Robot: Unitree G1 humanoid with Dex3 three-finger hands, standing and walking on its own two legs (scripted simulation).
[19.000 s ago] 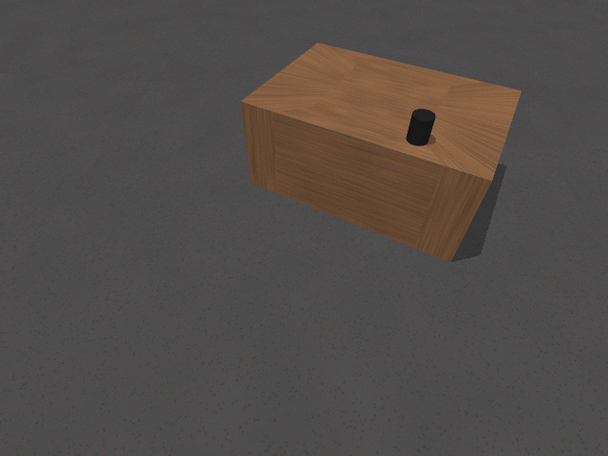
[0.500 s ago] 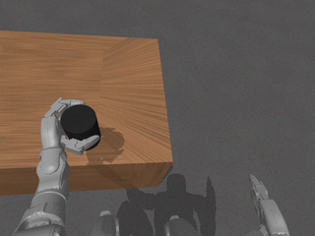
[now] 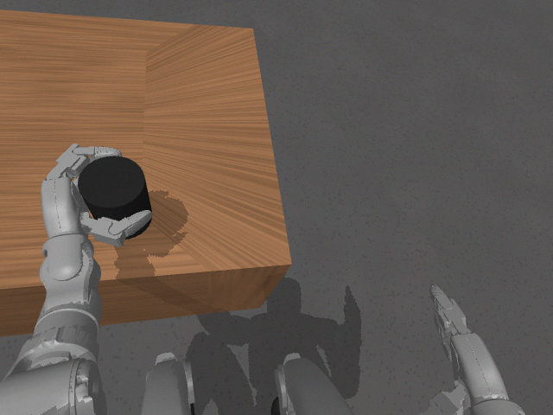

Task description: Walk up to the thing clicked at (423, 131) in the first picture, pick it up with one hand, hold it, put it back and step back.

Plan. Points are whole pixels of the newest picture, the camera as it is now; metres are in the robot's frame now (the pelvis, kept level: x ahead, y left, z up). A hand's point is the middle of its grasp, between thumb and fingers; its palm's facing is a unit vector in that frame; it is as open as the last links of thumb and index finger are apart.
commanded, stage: lower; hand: left
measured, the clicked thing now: (119, 200) +0.45 +0.17 -0.04
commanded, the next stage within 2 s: loosen in 1.34 s
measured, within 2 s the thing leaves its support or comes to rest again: rests again in 1.22 s
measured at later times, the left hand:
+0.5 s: hand (117, 201) +0.47 +0.18 -0.08, palm faces +0.16 -0.99 -0.01, open 11.1 cm
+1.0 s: hand (121, 207) +0.48 +0.18 -0.11, palm faces +0.15 -0.99 -0.04, open 11.2 cm
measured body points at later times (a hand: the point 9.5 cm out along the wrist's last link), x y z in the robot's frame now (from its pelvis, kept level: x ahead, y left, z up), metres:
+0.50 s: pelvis -0.01 +0.00 -0.03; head +0.16 +0.07 +0.38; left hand +0.46 +0.23 -0.07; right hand +0.16 -0.26 +0.02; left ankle +0.06 +0.13 -0.61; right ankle -0.01 -0.15 -0.61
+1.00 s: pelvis -0.02 +0.01 -0.05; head +0.16 +0.08 +0.35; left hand +0.46 +0.24 -0.11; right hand +0.15 -0.26 +0.02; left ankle +0.06 +0.13 -0.61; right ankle -0.01 -0.15 -0.61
